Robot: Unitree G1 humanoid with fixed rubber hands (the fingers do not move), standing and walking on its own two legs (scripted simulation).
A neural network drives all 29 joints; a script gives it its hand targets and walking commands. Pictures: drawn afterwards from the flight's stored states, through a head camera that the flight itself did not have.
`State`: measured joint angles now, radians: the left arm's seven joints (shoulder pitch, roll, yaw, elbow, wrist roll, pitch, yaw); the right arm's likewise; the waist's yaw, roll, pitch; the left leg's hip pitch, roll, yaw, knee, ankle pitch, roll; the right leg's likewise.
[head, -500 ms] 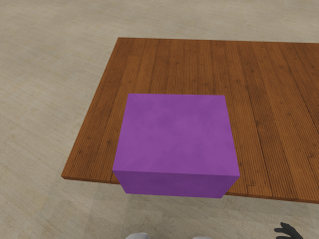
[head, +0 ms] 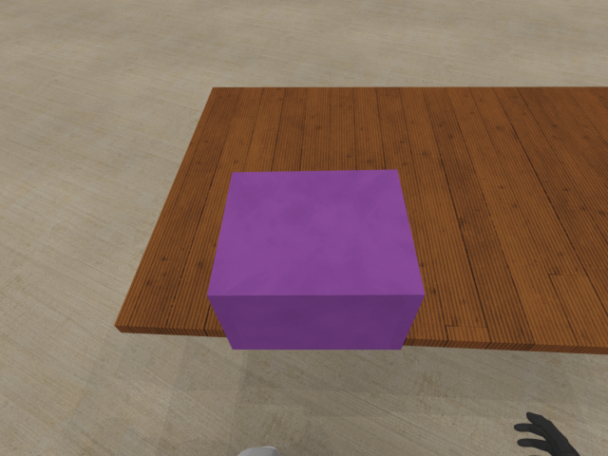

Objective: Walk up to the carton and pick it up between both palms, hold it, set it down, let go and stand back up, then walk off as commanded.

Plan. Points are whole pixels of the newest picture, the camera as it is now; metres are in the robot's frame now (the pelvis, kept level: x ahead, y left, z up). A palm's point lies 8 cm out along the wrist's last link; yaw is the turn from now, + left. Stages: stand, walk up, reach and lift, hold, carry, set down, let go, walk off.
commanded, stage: walk up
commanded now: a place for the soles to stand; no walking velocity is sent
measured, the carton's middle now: (315, 259) +0.39 +0.01 +0.01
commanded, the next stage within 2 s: stand in 0.78 s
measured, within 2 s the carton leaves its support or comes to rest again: neither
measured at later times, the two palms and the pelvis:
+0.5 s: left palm out of the picture +0.08 +0.33 -0.09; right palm out of the picture +0.13 -0.31 -0.10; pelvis +0.01 +0.01 +0.00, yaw +0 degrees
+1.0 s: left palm out of the picture +0.09 +0.33 -0.09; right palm out of the picture +0.15 -0.31 -0.09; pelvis +0.02 +0.01 +0.00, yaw +0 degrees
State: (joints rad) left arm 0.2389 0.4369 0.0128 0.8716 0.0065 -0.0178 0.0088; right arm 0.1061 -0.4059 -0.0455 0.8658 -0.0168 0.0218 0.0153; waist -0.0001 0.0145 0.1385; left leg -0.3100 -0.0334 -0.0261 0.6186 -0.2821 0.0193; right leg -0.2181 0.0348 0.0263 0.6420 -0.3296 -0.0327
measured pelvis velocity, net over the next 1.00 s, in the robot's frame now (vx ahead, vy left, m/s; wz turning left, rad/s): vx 0.02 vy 0.01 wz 0.00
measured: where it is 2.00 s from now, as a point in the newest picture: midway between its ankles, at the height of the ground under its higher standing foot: outside the picture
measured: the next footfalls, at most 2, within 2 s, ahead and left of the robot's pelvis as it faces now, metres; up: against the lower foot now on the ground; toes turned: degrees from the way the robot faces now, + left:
none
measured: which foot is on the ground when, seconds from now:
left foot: down 0.00-1.00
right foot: down 0.00-1.00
